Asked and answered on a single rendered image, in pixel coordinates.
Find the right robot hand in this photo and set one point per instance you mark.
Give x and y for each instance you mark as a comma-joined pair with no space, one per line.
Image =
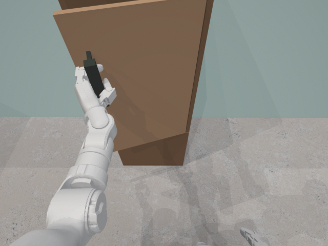
252,237

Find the robot left upper arm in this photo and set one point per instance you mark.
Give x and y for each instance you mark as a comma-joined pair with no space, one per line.
74,216

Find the handle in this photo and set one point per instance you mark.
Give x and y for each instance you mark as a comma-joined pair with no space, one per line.
93,74

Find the robot left forearm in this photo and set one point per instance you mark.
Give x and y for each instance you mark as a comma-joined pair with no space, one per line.
90,169

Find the left robot hand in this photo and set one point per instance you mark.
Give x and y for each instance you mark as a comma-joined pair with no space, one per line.
85,93

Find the cupboard door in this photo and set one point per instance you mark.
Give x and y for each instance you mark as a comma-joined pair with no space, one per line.
149,50

